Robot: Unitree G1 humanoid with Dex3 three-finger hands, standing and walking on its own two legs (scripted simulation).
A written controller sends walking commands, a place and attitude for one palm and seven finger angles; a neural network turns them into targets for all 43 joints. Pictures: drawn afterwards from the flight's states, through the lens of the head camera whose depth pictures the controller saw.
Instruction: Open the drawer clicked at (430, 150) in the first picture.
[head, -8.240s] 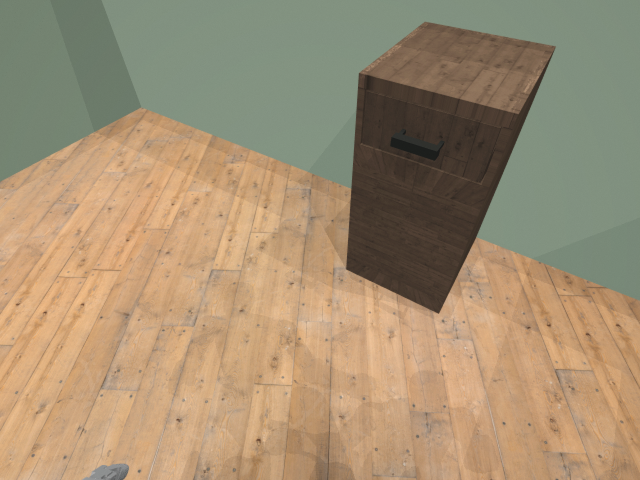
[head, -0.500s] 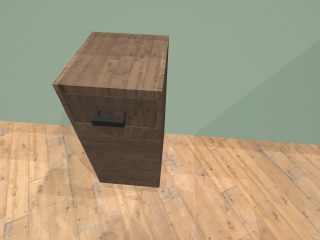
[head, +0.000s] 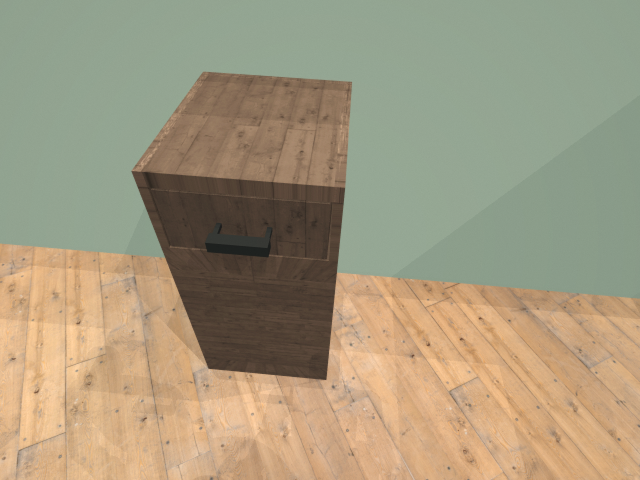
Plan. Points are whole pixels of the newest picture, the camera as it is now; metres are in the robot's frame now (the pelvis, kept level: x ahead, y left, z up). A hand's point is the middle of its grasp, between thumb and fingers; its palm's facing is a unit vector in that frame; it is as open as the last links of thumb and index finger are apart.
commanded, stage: come to a stop and stand still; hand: left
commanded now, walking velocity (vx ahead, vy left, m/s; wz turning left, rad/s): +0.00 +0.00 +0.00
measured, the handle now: (241, 237) +0.57 +0.19 -0.08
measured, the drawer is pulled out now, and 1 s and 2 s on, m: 0.00 0.00 0.00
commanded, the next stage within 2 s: look again from close up in 1.52 s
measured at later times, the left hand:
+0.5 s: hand out of the picture +0.01 +0.16 -0.17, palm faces +0.01 -0.98 -0.21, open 7.4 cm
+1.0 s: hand out of the picture +0.03 +0.12 -0.17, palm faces +0.02 -0.98 -0.20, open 7.3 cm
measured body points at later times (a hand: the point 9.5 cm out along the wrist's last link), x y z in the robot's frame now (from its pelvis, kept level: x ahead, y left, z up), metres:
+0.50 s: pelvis +0.02 -0.01 +0.00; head +0.01 -0.03 +0.45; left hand +0.01 +0.21 -0.15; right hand +0.02 -0.23 -0.17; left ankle +0.02 +0.08 -0.74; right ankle +0.01 -0.13 -0.74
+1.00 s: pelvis +0.04 -0.05 +0.00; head +0.04 -0.06 +0.45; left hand +0.03 +0.17 -0.15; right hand +0.02 -0.26 -0.17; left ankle +0.02 +0.08 -0.74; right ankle +0.01 -0.13 -0.74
